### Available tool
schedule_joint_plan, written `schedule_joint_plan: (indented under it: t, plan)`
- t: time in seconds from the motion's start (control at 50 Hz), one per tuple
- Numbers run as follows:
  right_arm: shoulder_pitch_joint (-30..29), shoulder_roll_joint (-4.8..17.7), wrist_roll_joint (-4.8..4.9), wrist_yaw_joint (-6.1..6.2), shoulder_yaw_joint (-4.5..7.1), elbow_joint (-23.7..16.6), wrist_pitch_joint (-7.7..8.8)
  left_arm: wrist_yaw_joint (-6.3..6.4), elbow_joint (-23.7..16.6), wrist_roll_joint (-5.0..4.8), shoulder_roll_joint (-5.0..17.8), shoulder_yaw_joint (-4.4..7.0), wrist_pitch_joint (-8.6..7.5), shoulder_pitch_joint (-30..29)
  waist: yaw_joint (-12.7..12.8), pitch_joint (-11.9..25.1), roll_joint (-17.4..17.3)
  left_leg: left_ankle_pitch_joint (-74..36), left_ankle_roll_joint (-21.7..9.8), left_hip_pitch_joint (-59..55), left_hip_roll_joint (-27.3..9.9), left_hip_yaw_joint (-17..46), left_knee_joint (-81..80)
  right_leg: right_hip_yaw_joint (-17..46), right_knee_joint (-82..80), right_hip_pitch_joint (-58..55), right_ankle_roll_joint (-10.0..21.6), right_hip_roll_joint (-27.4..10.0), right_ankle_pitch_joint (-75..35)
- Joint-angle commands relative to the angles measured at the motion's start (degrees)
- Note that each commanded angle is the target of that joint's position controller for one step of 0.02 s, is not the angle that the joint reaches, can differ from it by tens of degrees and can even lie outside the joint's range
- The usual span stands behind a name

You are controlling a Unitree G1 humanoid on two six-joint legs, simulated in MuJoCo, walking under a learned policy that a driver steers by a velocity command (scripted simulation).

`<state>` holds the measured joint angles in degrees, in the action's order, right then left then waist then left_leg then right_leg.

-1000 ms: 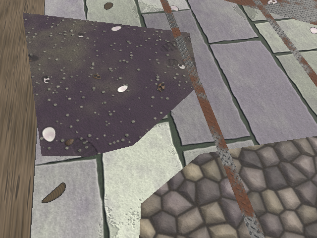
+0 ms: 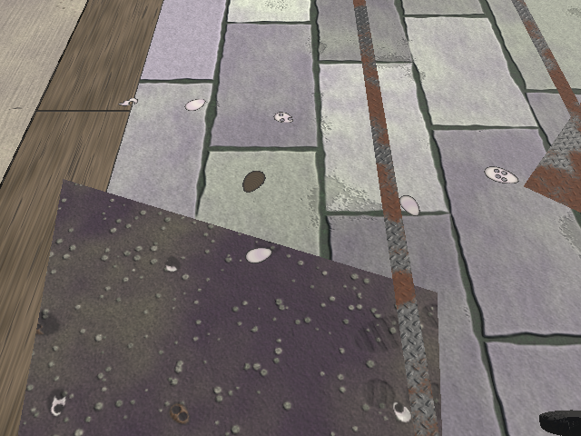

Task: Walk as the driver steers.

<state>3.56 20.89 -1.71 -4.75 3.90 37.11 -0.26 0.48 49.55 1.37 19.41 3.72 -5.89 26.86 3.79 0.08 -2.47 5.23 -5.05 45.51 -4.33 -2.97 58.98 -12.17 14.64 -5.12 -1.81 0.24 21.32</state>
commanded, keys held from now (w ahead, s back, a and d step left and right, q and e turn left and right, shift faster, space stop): w+q+shift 0.48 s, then w+shift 0.24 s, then w+e+shift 0.28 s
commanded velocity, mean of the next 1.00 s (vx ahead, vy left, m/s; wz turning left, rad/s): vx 1.00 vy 0.00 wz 0.55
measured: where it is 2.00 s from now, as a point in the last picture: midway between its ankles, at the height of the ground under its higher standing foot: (192, 86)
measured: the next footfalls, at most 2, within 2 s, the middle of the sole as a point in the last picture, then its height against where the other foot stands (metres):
left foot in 0.14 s outside the picture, level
right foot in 0.56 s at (311, 323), level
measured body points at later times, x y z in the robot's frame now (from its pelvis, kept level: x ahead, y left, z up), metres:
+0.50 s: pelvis +0.47 +0.06 +0.00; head +0.51 +0.07 +0.45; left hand +0.62 +0.37 -0.05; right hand +0.59 -0.22 -0.12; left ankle +0.29 +0.05 -0.73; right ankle +0.73 -0.01 -0.69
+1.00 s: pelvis +0.87 +0.27 -0.01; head +0.90 +0.29 +0.43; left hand +0.64 +0.43 -0.14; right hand +1.22 +0.26 -0.05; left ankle +0.92 +0.42 -0.73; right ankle +0.75 +0.03 -0.69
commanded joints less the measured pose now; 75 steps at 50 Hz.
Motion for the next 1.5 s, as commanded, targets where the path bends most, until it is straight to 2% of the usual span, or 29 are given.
schedule_joint_plan:
  t: [0.02,0.06,0.12,0.14,0.16,0.18,0.24,0.36,0.48,0.54,0.56,0.58,0.6,0.64,0.82,0.94,0.96,0.98,1.0,1.02,1.06,1.2,1.28,1.34,1.4,1.42,1.44,1.46,1.5]
  plan:
    - [-4.7,-2.4,0.12,-1.63,-2.30,-5.2,0.46,0.07,-4.6,-0.08,3.6,-0.26,-1.84,-8.4,-4.7,-7.9,4.2,-7.3,-2.3,-10.9,1.4,-4.8,-12.6,-2.1,-9.1,12.3,4.4,-11.2,-40.3]
    - [-2.6,-0.8,0.29,-1.25,-1.96,-4.1,0.59,0.54,-4.3,-0.03,7.1,0.47,-1.20,-5.4,-6.2,-4.3,5.6,-5.1,-4.3,-17.8,6.5,-8.7,-15.0,-3.3,-1.0,6.2,3.6,-11.9,-68.5]
    - [23.0,5.6,0.12,0.80,1.11,3.3,0.92,1.24,-6.6,0.70,11.6,1.69,1.66,-9.5,-19.5,9.3,7.5,3.4,-8.8,-47.0,10.8,-4.6,-17.8,-1.2,34.8,11.1,4.4,-14.8,-78.2]
    - [26.5,8.5,0.41,2.48,2.78,5.7,0.60,0.43,-6.1,1.47,9.0,1.29,1.92,-8.5,-18.6,9.5,1.0,7.7,-10.3,-58.4,8.9,1.2,-20.6,-0.9,55.9,23.6,3.1,-8.2,-36.8]
    - [19.2,15.6,-0.34,3.41,4.07,3.3,-0.58,-0.48,-10.8,1.56,1.3,-0.75,1.38,-3.5,-8.4,10.7,-14.1,4.8,-17.2,-68.9,-5.2,28.8,-24.2,2.1,79.9,46.4,-0.4,0.7,8.7]
    - [21.4,16.6,0.10,3.58,4.74,0.8,-1.09,-0.24,-15.2,0.93,5.5,-0.71,0.02,-8.8,-12.5,20.1,-7.0,15.8,-22.8,-73.8,-9.6,46.2,-36.3,14.9,83.1,54.4,0.3,1.1,5.1]
    - [16.6,10.2,0.69,4.93,3.21,2.8,0.69,-0.07,-15.2,1.74,5.0,-1.80,-0.71,-13.7,-5.4,0.4,6.2,11.0,-16.7,-47.1,-5.6,38.3,-44.8,16.7,65.9,50.2,0.3,-6.1,-0.8]
    - [14.2,6.8,1.25,4.21,1.95,2.9,4.21,-1.15,-19.5,1.91,0.7,-3.37,3.17,-23.6,-2.9,-6.8,4.5,1.5,-13.9,-21.1,4.7,24.6,-49.8,13.1,37.7,36.1,-3.1,-7.5,-11.3]
    - [17.5,8.8,1.93,4.12,3.29,4.2,4.26,-1.35,-20.3,-0.13,2.8,-2.85,2.46,-27.3,-6.2,-2.1,0.5,-16.7,-7.4,-33.0,3.5,26.9,-43.1,14.0,17.4,23.5,-0.4,-2.2,-24.6]
    - [15.2,11.0,0.71,4.14,3.32,4.9,4.43,0.74,-14.0,0.24,8.5,0.20,1.98,-4.2,6.2,10.4,2.2,-33.6,-3.7,-35.4,4.8,22.6,-14.3,11.3,17.5,1.2,2.1,-0.5,-11.6]
    - [14.7,4.2,0.22,4.33,1.42,3.9,5.26,1.99,-12.0,1.65,11.9,1.48,1.56,7.5,10.0,16.9,8.9,-14.4,-3.2,-26.2,8.0,18.6,6.4,23.4,16.9,-11.0,3.7,-11.2,7.9]
    - [23.2,-3.3,2.88,3.92,-0.78,0.8,5.54,1.46,-12.0,2.93,16.7,2.27,1.47,2.5,0.2,22.4,30.3,21.9,-0.8,-9.9,15.2,12.9,20.6,61.5,0.8,-18.6,10.1,-25.8,21.4]
    - [21.0,0.9,0.95,4.59,-1.20,3.1,4.74,0.52,-13.2,2.13,11.4,2.18,1.92,-5.0,0.0,14.5,18.5,16.7,-2.0,-2.3,9.5,11.9,23.8,66.0,-2.1,-11.6,12.7,-24.3,31.6]
    - [11.6,3.1,-0.50,3.38,-0.79,2.4,4.07,-0.31,-11.7,1.61,4.2,0.69,1.83,-8.7,-0.2,2.9,3.5,10.3,-1.4,-4.0,5.1,10.5,17.6,46.2,-0.6,2.8,11.6,-18.6,16.1]
    - [-7.5,-0.9,-1.17,0.04,-4.44,-6.6,3.85,-1.54,-3.4,-1.11,3.7,-0.08,-0.79,-2.8,-3.2,-7.1,5.5,-3.3,2.6,-11.1,1.7,2.5,-16.3,21.0,-12.1,19.2,11.5,-8.7,-17.2]
    - [3.5,3.5,-1.21,2.86,-2.43,-2.3,4.52,-1.26,-0.6,-1.35,10.5,1.25,-0.21,1.0,-9.4,4.0,6.5,2.2,0.4,-38.9,8.1,0.2,-26.5,17.7,9.2,10.9,9.8,-9.7,-58.8]
    - [13.5,5.3,-1.70,3.95,-1.35,0.7,4.69,-1.15,-0.8,-1.44,10.3,1.18,0.03,0.1,-14.4,9.0,6.3,3.6,0.0,-52.2,5.3,2.2,-26.7,17.2,23.9,18.1,8.9,-7.3,-51.9]
    - [23.1,9.9,-2.95,5.23,0.30,2.0,4.96,-1.13,-2.4,-1.04,5.1,0.04,-0.09,0.3,-16.7,16.6,-0.7,22.8,-0.7,-64.4,-8.6,16.3,-28.3,15.5,43.5,28.6,8.8,-3.3,-28.2]
    - [22.9,12.7,-3.96,5.54,1.02,1.6,4.72,-1.09,-4.6,-3.07,-2.5,-1.45,0.32,6.5,-11.0,24.6,-12.2,40.3,-5.3,-72.7,-23.4,44.4,-37.6,16.3,62.1,43.3,8.3,1.3,6.4]
    - [18.8,9.0,-2.15,5.56,0.77,1.2,4.25,-0.87,-5.1,-2.33,3.1,-0.37,1.10,0.1,-11.6,18.2,-6.5,43.4,-5.2,-65.1,-20.7,47.5,-44.1,17.0,65.1,48.6,9.0,-0.7,0.4]
    - [12.8,2.5,-1.42,5.15,-0.49,2.6,5.03,-1.69,-5.6,-1.43,2.5,-0.25,1.95,-6.3,-8.2,3.7,-1.2,22.0,-4.0,-50.8,-15.5,28.3,-44.6,16.3,60.1,48.8,8.2,-5.0,-6.5]
    - [14.0,-2.2,0.73,4.63,-1.35,8.1,7.90,-4.58,-10.9,0.28,-2.5,-1.26,5.91,-17.6,-2.6,-5.9,-2.2,-6.2,-0.3,-39.4,-8.9,-1.0,-52.2,12.8,51.7,50.7,6.1,-8.3,-15.7]
    - [14.4,1.1,0.64,5.22,-0.71,9.2,8.30,-6.31,-14.3,-0.12,-1.7,-2.26,5.49,-25.9,-2.3,-8.4,1.2,-21.2,2.2,-38.1,-6.1,-12.0,-54.8,5.1,32.5,40.8,9.0,-4.7,-26.4]
    - [17.6,6.3,0.52,6.25,0.32,9.4,7.03,-5.93,-12.9,-0.34,1.1,-1.70,5.30,-22.4,0.5,-3.4,-1.4,-58.9,4.0,-47.2,-7.5,-13.5,-42.8,-0.2,28.3,31.1,11.8,2.5,-22.6]
    - [12.6,9.7,-0.66,6.57,1.47,6.9,4.00,-3.46,-4.6,-0.29,8.1,2.02,5.23,6.0,13.8,10.3,-1.5,-57.5,2.7,-37.9,-9.1,-10.6,-1.3,5.9,25.2,-1.1,16.2,6.3,-11.0]
    - [11.3,4.7,-0.66,5.42,0.67,6.8,4.23,-1.93,-4.4,-1.97,11.3,4.00,6.19,3.3,10.8,6.7,10.6,0.2,4.5,-22.4,2.6,-10.0,23.0,15.5,20.8,-8.0,17.9,1.7,-7.5]
    - [17.9,0.6,0.01,4.92,-1.08,-0.5,5.50,-1.98,-7.6,0.57,19.3,4.95,7.02,-3.1,0.5,14.2,20.5,24.4,7.6,1.3,8.2,-1.2,41.6,49.7,13.0,-22.5,30.6,-13.3,-9.1]
    - [12.1,3.5,-0.43,5.13,-1.41,-1.9,7.13,-1.42,-9.7,0.03,17.3,5.18,7.22,-2.1,4.9,17.8,7.6,19.3,6.7,6.2,5.7,8.2,40.1,60.2,2.7,-22.0,31.6,-15.9,2.7]
    - [8.1,3.2,-0.70,5.20,-1.98,-2.1,7.84,-0.50,-6.9,-0.40,10.9,3.66,5.85,-4.8,-1.1,1.3,-2.8,15.0,6.3,2.1,-0.3,8.7,24.3,51.9,-1.7,-0.6,25.4,-12.5,-1.1]
Keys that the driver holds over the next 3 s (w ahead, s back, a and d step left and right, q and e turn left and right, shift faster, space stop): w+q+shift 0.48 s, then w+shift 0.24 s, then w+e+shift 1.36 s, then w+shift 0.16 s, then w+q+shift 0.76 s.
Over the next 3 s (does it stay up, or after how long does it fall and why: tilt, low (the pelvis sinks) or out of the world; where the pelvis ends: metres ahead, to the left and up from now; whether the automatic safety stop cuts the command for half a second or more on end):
stays up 2.59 0.06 0.01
